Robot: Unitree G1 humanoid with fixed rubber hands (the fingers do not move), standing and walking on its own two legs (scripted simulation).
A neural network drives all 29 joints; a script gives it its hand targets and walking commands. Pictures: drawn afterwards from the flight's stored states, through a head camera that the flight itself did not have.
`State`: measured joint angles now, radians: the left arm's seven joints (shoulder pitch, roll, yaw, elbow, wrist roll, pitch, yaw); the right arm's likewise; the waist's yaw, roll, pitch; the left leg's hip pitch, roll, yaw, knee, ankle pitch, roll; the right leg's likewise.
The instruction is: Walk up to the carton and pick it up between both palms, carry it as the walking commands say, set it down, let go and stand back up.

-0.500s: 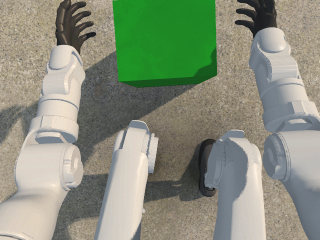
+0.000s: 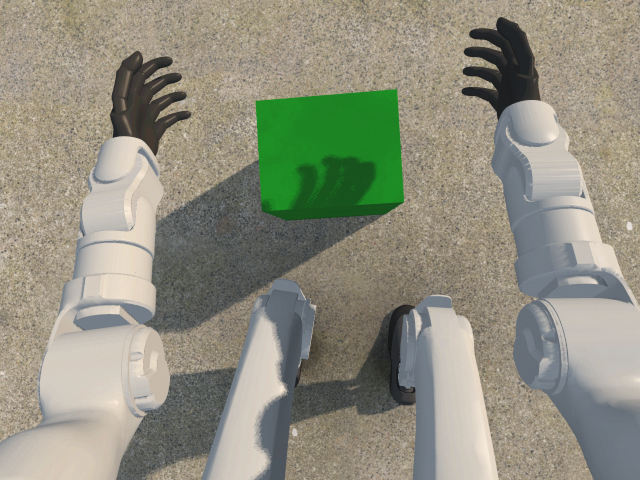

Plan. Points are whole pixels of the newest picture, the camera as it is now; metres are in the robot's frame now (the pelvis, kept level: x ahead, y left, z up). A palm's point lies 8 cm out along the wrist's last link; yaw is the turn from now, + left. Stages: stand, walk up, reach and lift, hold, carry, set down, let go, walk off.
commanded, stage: set down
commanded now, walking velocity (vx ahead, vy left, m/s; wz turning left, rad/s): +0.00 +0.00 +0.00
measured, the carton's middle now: (331, 167) +0.49 +0.06 -0.40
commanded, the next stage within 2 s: let go in 0.48 s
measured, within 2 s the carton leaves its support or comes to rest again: neither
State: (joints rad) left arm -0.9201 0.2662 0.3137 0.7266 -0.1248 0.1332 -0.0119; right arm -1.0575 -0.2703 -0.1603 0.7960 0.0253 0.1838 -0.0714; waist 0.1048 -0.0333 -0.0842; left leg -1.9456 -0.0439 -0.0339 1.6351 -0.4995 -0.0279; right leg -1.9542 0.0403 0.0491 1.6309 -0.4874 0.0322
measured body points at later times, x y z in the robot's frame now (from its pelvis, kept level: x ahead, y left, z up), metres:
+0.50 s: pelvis +0.03 +0.00 +0.13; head +0.29 +0.01 +0.49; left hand +0.46 +0.28 +0.04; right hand +0.53 -0.13 +0.03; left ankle +0.09 +0.12 -0.49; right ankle +0.09 -0.13 -0.49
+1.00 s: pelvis +0.08 +0.01 +0.21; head +0.26 +0.01 +0.62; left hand +0.36 +0.27 +0.11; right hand +0.40 -0.18 +0.10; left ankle +0.09 +0.12 -0.49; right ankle +0.09 -0.13 -0.49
